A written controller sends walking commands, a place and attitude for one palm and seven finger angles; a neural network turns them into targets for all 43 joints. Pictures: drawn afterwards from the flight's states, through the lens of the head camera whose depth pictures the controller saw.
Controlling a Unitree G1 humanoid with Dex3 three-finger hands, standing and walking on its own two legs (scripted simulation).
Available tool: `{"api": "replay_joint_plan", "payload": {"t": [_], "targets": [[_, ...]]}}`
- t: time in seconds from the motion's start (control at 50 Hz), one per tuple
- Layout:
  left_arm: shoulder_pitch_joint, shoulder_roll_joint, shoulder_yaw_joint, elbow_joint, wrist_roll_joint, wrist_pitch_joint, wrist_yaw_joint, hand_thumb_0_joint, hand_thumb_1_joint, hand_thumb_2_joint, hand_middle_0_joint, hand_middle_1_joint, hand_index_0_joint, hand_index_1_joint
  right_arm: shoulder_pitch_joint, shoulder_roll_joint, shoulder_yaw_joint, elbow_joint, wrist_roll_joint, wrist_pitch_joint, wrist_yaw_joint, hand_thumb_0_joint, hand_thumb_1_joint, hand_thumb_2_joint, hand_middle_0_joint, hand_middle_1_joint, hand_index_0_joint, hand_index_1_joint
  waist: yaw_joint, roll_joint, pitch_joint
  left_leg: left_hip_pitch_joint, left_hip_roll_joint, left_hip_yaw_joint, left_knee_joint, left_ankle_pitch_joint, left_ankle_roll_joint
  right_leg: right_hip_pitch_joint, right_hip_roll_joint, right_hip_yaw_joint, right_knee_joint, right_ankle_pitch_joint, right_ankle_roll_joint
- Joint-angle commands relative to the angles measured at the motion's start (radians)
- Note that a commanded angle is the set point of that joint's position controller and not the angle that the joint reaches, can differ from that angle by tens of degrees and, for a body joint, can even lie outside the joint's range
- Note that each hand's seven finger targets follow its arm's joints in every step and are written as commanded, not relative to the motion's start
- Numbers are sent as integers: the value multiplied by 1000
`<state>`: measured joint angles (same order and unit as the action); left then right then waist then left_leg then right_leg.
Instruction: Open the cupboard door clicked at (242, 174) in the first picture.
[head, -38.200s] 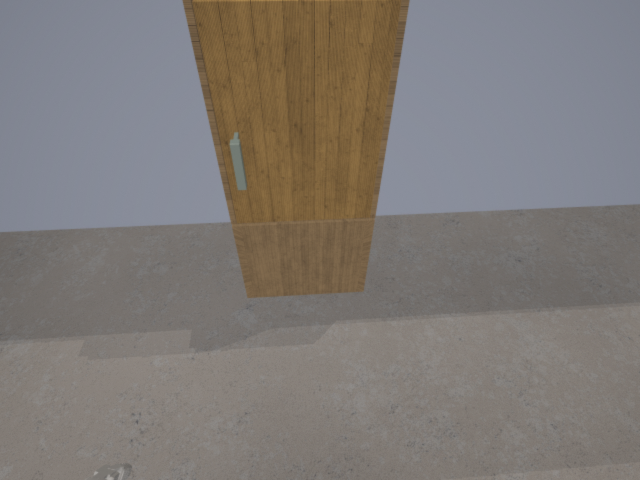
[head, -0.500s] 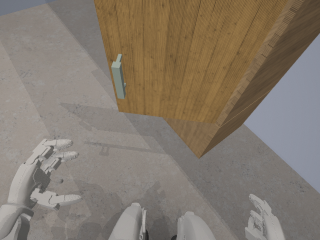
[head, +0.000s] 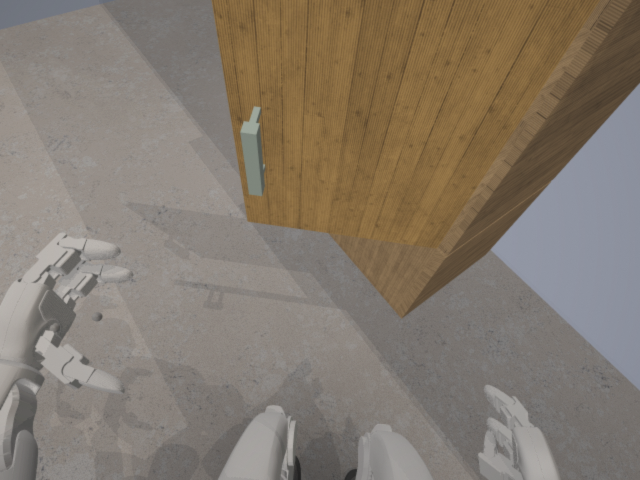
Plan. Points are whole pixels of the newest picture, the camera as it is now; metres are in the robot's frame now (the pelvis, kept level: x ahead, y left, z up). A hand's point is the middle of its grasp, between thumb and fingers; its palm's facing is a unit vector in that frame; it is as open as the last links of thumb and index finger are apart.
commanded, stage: raise the hand with hooked fingers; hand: left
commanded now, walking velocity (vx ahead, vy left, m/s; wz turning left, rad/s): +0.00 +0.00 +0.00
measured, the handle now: (256, 152) +0.57 +0.15 +0.00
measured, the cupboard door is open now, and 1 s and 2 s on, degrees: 46 46 46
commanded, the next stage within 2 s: move the hooked fingers beside the handle in 0.54 s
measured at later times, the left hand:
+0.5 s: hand (132, 309) +0.29 +0.24 +0.03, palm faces -0.07 -1.00 -0.05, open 14.0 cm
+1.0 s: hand (159, 265) +0.35 +0.23 +0.03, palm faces -0.08 -1.00 -0.05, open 14.0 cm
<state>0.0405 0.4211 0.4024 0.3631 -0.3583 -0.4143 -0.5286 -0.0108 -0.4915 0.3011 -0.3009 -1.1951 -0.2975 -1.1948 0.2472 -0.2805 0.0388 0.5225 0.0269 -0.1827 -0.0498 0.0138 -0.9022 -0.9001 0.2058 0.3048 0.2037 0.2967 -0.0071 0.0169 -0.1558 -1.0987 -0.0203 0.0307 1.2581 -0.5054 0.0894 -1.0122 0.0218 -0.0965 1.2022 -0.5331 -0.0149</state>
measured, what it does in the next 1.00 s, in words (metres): stands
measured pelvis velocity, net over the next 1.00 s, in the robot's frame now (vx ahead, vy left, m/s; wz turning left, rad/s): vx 0.01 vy -0.02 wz -0.01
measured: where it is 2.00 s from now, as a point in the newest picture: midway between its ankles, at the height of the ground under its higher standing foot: outside the picture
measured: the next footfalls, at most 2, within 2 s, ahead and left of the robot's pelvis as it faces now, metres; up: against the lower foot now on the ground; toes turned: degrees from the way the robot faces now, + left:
none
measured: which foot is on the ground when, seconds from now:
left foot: down 0.00-1.00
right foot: down 0.00-1.00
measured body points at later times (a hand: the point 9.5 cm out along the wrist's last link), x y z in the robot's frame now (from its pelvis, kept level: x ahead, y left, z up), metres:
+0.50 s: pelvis +0.01 -0.02 +0.00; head +0.11 +0.00 +0.44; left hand +0.29 +0.29 +0.04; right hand +0.18 -0.28 -0.08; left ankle +0.05 +0.05 -0.63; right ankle +0.03 -0.12 -0.63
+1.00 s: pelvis +0.01 -0.02 -0.01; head +0.12 +0.00 +0.43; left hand +0.35 +0.28 +0.04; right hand +0.16 -0.28 -0.09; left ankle +0.05 +0.05 -0.63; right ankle +0.03 -0.12 -0.63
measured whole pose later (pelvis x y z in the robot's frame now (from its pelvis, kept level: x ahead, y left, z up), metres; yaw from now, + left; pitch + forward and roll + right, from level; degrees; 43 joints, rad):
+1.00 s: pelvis +0.01 -0.02 -0.01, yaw -1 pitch +22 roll -4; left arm -0.17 0.43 0.38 0.50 -0.32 -0.37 -0.50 -0.01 -0.50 0.30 -0.30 -1.20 -0.30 -1.20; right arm 0.25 -0.28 0.04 0.55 0.04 -0.14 -0.05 0.01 -0.90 -0.90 0.20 0.30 0.20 0.30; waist -0.04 0.02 -0.17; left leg -1.15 0.01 0.02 1.29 -0.53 0.07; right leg -1.07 0.05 -0.11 1.23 -0.55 -0.05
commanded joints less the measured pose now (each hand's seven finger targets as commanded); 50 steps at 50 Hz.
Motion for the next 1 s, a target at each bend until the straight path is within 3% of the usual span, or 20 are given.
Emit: {"api": "replay_joint_plan", "payload": {"t": [0.0, 0.1, 0.18, 0.26, 0.36, 0.48, 0.5, 0.52, 0.58, 0.64, 0.68, 0.76, 0.82, 0.88, 0.96, 0.98], "targets": [[-139, 228, 100, -73, -39, -10, -43, 0, -500, 300, -300, -1200, -300, -1200, 15, -195, -87, -122, 23, -42, -24, 0, -900, -900, 200, 300, 200, 300, -7, 79, -279, 346, 43, -191, -249, 123, -107, -3, 21, 27, -136, 69, -28], [-137, 235, 88, -172, -57, -16, -71, 0, -500, 300, -300, -1200, -300, -1200, 27, -189, -94, -125, 24, -61, -16, 0, -900, -900, 200, 300, 200, 300, 3, 124, -367, 425, 46, -175, -221, 273, -100, 29, 21, 38, -151, 132, -31], [-98, 284, 153, -157, -61, -51, -34, 0, -500, 300, -300, -1200, -300, -1200, 30, -179, -92, -108, 13, -65, -9, 0, -900, -900, 200, 300, 200, 300, 4, 76, -324, 329, 40, -143, -179, 290, -81, 65, 27, 52, -147, 154, -31], [-116, 253, 146, -133, -70, -64, -18, 0, -500, 300, -300, -1200, -300, -1200, 14, -168, -86, -105, 16, -56, -7, 0, -900, -900, 200, 300, 200, 300, 0, 90, -303, 254, 34, -114, -161, 226, -66, 97, 19, 75, -152, 127, -24], [-101, 239, 104, -180, -59, -51, -38, 0, -500, 300, -300, -1200, -300, -1200, 21, -171, -90, -112, 23, -58, -6, 0, -900, -900, 200, 300, 200, 300, 0, 132, -358, 319, 38, -111, -161, 299, -64, 116, 17, 81, -155, 197, -21], [-110, 268, 143, -159, -67, -34, -33, 0, -500, 300, -300, -1200, -300, -1200, 23, -168, -86, -113, 19, -51, -8, 0, -900, -900, 200, 300, 200, 300, -7, 63, -321, 247, 36, -102, -135, 281, -53, 140, 24, 93, -155, 206, -20], [-117, 262, 138, -167, -68, -40, -32, 0, -500, 300, -300, -1200, -300, -1200, 17, -165, -82, -112, 20, -49, -7, 0, -900, -900, 200, 300, 200, 300, -4, 85, -324, 246, 36, -98, -140, 270, -56, 145, 21, 96, -157, 194, -19], [-114, 260, 149, -147, -71, -40, -27, 0, -500, 300, -300, -1200, -300, -1200, 18, -164, -83, -112, 20, -46, -8, 0, -900, -900, 200, 300, 200, 300, -8, 54, -318, 230, 36, -97, -136, 248, -54, 145, 20, 99, -160, 175, -16], [-140, 233, 122, -151, -74, -50, -27, 0, -500, 300, -300, -1200, -300, -1200, 12, -162, -82, -115, 21, -49, -11, 0, -900, -900, 200, 300, 200, 300, -9, 79, -312, 231, 35, -99, -130, 242, -54, 128, 23, 99, -153, 166, -20], [-151, 236, 107, -130, -59, -42, -37, 0, -500, 300, -300, -1200, -300, -1200, 19, -168, -82, -113, 23, -44, -12, 0, -900, -900, 200, 300, 200, 300, -16, 65, -326, 244, 37, -100, -135, 247, -52, 125, 20, 94, -154, 178, -16], [-248, 220, 65, -136, -51, -44, -45, 0, -500, 300, -300, -1200, -300, -1200, 23, -171, -80, -101, 22, -47, -17, 0, -900, -900, 200, 300, 200, 300, -38, 90, -308, 252, 40, -109, -126, 237, -52, 76, 25, 89, -143, 163, -21], [-371, 226, 42, -110, -27, -42, -33, 0, -500, 300, -300, -1200, -300, -1200, 24, -180, -79, -82, 23, -46, -25, 0, -900, -900, 200, 300, 200, 300, -46, 119, -318, 290, 43, -129, -140, 192, -59, 15, 19, 74, -138, 111, -23], [-385, 252, 62, -109, -17, -40, -13, 0, -500, 300, -300, -1200, -300, -1200, 33, -185, -81, -80, 20, -40, -25, 0, -900, -900, 200, 300, 200, 300, -30, 124, -376, 352, 46, -141, -153, 241, -69, 15, 19, 65, -130, 138, -25], [-364, 290, 101, -78, -4, -29, 20, 0, -500, 300, -300, -1200, -300, -1200, 37, -183, -79, -83, 16, -25, -19, 0, -900, -900, 200, 300, 200, 300, -6, 116, -400, 340, 44, -135, -152, 279, -71, 46, 22, 61, -119, 163, -28], [-379, 244, 71, -25, 16, -8, 55, 0, -500, 300, -300, -1200, -300, -1200, 36, -173, -78, -85, 17, 6, -7, 0, -900, -900, 200, 300, 200, 300, -16, 98, -378, 326, 43, -126, -165, 268, -69, 56, 18, 62, -133, 172, -19], [-380, 267, 94, -10, 14, -11, 60, 0, -500, 300, -300, -1200, -300, -1200, 46, -177, -77, -88, 16, 9, -7, 0, -900, -900, 200, 300, 200, 300, -12, 80, -378, 311, 44, -129, -161, 276, -69, 65, 23, 60, -125, 179, -24]]}}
